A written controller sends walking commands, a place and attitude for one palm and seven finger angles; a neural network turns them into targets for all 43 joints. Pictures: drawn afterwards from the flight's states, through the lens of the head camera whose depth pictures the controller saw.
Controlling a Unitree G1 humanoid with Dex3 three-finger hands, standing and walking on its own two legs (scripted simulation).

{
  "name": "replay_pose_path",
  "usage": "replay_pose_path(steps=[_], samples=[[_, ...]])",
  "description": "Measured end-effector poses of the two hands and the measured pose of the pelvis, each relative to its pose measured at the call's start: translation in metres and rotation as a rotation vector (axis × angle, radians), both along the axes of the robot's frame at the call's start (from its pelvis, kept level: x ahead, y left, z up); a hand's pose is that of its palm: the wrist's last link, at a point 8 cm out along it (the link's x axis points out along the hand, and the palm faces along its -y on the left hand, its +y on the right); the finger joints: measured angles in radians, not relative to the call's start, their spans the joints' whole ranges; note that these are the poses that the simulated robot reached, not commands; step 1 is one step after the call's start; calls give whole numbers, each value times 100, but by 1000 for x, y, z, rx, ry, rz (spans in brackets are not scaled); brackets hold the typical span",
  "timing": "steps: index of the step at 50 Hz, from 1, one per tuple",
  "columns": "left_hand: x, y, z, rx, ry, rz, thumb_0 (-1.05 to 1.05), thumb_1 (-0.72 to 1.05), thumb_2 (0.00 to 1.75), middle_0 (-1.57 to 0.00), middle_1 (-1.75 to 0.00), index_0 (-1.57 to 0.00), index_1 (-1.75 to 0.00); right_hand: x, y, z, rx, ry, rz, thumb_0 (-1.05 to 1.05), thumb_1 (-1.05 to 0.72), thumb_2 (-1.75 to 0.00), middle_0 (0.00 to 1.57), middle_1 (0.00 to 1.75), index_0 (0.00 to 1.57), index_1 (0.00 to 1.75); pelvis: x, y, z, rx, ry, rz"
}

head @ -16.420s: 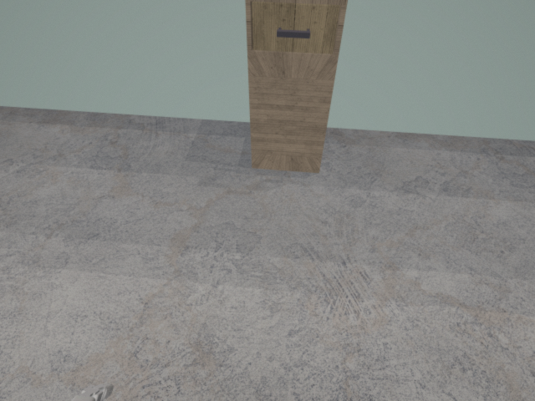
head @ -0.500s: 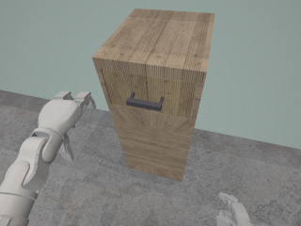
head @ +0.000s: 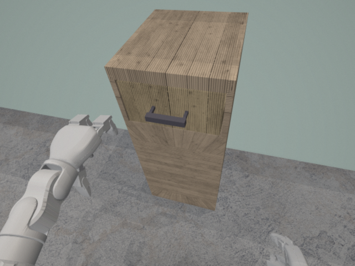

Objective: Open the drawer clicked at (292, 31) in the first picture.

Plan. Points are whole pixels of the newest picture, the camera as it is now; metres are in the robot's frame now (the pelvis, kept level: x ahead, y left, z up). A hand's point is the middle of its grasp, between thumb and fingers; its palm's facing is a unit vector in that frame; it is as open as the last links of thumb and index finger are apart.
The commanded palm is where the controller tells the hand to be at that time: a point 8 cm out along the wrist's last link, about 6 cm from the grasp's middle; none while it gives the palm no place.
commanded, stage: move the hooked fingers above the handle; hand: left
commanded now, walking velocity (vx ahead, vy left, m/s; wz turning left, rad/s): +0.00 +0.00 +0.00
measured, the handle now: (167, 115) +0.55 +0.12 -0.01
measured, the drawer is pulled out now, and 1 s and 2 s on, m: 0.00 0.00 0.00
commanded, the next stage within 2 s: none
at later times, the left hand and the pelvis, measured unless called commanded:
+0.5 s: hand (125, 139) +0.38 +0.19 +0.07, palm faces -0.06 -0.07 -1.00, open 13.9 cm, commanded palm +0.36 +0.20 +0.14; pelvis +0.01 -0.01 +0.00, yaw -1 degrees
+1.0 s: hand (144, 127) +0.43 +0.15 +0.06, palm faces -0.03 -0.06 -1.00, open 13.9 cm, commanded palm +0.42 +0.16 +0.12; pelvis +0.03 +0.00 -0.01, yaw -1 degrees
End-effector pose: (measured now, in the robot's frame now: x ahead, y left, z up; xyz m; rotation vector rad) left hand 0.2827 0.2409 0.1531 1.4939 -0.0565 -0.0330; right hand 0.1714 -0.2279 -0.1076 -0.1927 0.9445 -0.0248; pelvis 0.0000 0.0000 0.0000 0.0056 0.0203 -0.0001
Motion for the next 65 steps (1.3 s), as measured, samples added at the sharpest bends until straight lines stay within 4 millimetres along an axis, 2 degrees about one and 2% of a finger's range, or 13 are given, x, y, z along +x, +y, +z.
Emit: replay_pose_path(steps=[5, 10, 17, 29, 38, 45, 50, 60, 65], samples=[[8, -18, -10, -7, 37, -52, 0, -50, 30, -32, -120, -32, -120, 8, 0, 3, 2, -27, 10, 1, -90, -90, 20, 30, 20, 30, -1, -5, 0, 3, 2, 4], [23, -28, -12, 4, 19, -80, 0, -50, 30, -32, -120, -32, -120, 6, -5, 2, -5, -19, 3, 0, -90, -90, 20, 30, 20, 30, 0, -11, -1, 4, 14, 4], [51, -32, -10, 15, 3, -54, 0, -49, 30, -32, -120, -32, -120, -7, -17, -7, -11, 38, -35, 0, -90, -90, 20, 30, 20, 30, 6, -14, -1, 6, 39, 0], [85, -54, -30, 0, 51, -120, 0, -49, 30, -32, -120, -32, -120, -28, -32, -16, -38, 129, -105, 0, -90, -90, 20, 30, 20, 30, 20, -11, -3, 8, 77, -14], [106, -54, -27, 9, -6, -83, 0, -49, 30, -32, -120, -32, -120, -25, -27, -20, -20, 149, -116, 0, -90, -90, 20, 30, 20, 30, 28, -7, -5, 7, 103, -14], [119, -73, -40, 19, 46, -105, 0, -49, 30, -32, -120, -31, -120, -18, -19, -21, -5, 138, -114, 0, -90, -90, 20, 30, 20, 30, 30, -4, -6, 6, 110, -13], [129, -82, -40, 11, 34, -136, 0, -49, 30, -32, -120, -32, -120, -18, -17, -20, -6, 133, -124, 0, -90, -90, 20, 30, 20, 30, 31, -4, -7, 7, 114, -15], [157, -80, -46, 55, 58, -74, 0, -49, 30, -32, -120, -31, -120, -45, -26, -28, -25, 203, -155, 0, -90, -90, 20, 30, 20, 30, 28, -7, -10, 8, 143, -10], [165, -96, -50, 41, 80, -119, 0, -49, 30, -32, -120, -32, -120, -66, -34, -32, -43, 252, -187, 0, -90, -90, 20, 30, 20, 30, 29, -7, -12, 7, 154, -8]])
